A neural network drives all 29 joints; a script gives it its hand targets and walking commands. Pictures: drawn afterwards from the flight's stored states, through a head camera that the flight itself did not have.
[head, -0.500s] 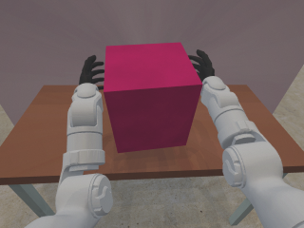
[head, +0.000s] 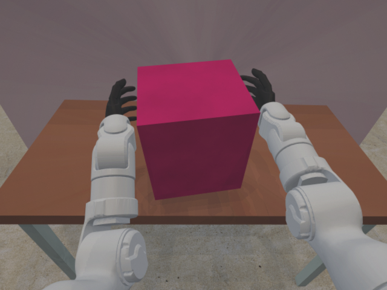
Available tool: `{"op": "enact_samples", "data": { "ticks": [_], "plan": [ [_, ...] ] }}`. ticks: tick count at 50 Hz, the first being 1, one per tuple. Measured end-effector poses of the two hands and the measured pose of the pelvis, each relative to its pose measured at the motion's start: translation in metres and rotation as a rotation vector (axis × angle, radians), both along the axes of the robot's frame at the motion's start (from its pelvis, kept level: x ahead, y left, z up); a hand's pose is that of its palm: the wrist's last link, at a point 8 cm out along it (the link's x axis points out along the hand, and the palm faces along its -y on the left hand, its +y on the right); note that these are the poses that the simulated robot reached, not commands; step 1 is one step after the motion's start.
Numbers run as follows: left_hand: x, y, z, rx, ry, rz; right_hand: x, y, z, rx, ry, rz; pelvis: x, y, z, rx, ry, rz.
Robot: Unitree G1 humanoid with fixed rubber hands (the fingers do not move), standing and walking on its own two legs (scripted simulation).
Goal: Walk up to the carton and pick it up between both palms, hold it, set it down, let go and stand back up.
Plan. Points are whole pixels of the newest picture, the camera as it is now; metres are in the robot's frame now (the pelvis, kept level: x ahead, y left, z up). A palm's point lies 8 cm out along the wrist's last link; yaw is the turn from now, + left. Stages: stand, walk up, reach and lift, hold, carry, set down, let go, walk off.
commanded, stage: set down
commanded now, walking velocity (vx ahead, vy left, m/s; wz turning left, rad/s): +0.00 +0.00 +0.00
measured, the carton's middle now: (192, 131) +0.43 +0.04 +0.14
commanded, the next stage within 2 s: none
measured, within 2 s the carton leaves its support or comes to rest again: rests again in 1.60 s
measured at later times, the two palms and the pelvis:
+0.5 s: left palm (120, 128) +0.38 +0.19 +0.18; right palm (256, 113) +0.45 -0.11 +0.18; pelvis +0.01 -0.01 +0.00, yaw +0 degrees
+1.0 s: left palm (128, 133) +0.38 +0.18 +0.16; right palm (255, 113) +0.48 -0.11 +0.16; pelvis +0.03 -0.02 +0.00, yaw +0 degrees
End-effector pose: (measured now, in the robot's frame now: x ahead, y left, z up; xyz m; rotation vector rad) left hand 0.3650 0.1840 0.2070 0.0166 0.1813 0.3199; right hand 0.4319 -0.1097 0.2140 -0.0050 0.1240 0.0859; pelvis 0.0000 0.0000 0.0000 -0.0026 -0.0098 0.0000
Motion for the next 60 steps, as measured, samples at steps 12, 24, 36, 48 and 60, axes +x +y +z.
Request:
{"op": "enact_samples", "data": {
  "ticks": [12, 24, 36, 48, 60],
  "plan": [
    [0.002, 0.004, -0.002, -0.003, -0.010, 0.024, 0.007, 0.005, -0.006, -0.024, 0.001, 0.030, 0.004, -0.002, 0.000, 0.002, 0.006, 0.000],
    [0.010, 0.003, -0.031, -0.030, 0.048, 0.047, 0.021, 0.004, -0.036, -0.037, 0.076, 0.058, 0.013, -0.005, 0.000, 0.006, 0.018, 0.000],
    [0.018, -0.004, -0.034, -0.029, 0.021, 0.082, 0.038, 0.001, -0.039, -0.031, 0.050, 0.073, 0.023, -0.015, 0.000, 0.013, 0.033, -0.002],
    [0.019, -0.008, -0.049, -0.051, 0.034, 0.104, 0.044, -0.001, -0.050, -0.032, 0.071, 0.088, 0.027, -0.023, 0.000, 0.018, 0.045, -0.003],
    [0.019, -0.004, -0.061, -0.075, 0.019, 0.118, 0.047, 0.005, -0.055, -0.052, 0.056, 0.100, 0.027, -0.022, 0.000, 0.016, 0.059, -0.002]
  ]
}}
